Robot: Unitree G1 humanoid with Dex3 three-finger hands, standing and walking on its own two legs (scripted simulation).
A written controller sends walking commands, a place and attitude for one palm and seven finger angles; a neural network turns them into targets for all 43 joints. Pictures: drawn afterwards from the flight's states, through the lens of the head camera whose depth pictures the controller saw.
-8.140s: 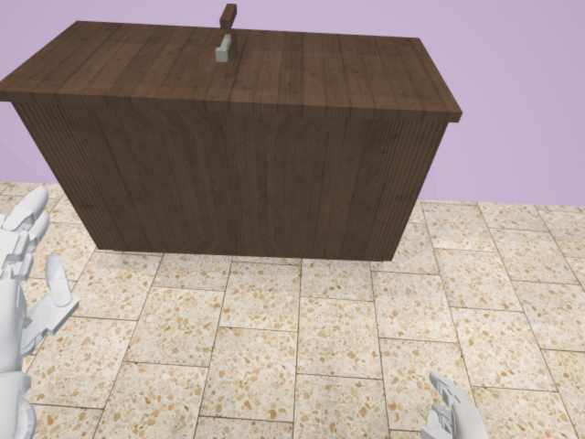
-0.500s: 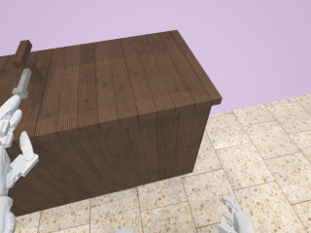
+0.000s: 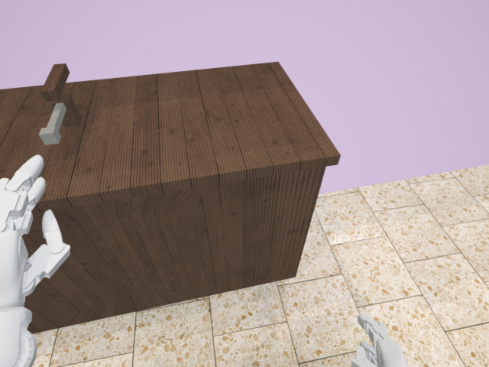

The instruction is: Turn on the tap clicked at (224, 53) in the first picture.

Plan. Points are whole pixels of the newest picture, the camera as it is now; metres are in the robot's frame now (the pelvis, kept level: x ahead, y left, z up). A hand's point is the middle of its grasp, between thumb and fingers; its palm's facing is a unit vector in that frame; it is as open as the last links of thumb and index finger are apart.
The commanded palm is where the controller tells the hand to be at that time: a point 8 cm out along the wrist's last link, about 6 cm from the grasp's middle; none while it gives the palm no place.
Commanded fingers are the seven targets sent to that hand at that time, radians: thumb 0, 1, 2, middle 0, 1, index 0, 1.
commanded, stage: come to a stop and stand still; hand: left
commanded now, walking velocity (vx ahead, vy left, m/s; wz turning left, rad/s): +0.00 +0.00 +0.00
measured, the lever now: (50, 135) +0.52 +0.47 +0.08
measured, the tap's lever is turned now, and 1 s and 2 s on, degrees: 0 0 0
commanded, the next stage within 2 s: look again from close up in 0.22 s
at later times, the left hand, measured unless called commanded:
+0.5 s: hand (29, 212) +0.24 +0.29 +0.19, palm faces +0.43 -0.82 -0.38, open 7.4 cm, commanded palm +0.17 +0.30 +0.18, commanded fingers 0.00 0.90 0.90 -0.20 -0.30 -0.20 -0.30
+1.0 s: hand (40, 189) +0.30 +0.32 +0.16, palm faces +0.36 -0.87 -0.34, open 7.4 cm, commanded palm +0.24 +0.35 +0.18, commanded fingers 0.00 0.90 0.90 -0.20 -0.30 -0.20 -0.30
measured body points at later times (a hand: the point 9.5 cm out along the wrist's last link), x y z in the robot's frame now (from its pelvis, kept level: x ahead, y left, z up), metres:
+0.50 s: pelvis +0.00 +0.03 +0.00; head +0.01 +0.03 +0.45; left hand +0.21 +0.33 +0.21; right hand +0.15 -0.21 -0.08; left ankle +0.03 +0.12 -0.73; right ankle +0.06 -0.05 -0.73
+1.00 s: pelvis +0.07 +0.08 -0.01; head +0.09 +0.11 +0.44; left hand +0.28 +0.37 +0.18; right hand +0.26 -0.13 -0.06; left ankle +0.03 +0.12 -0.73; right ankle +0.06 -0.04 -0.73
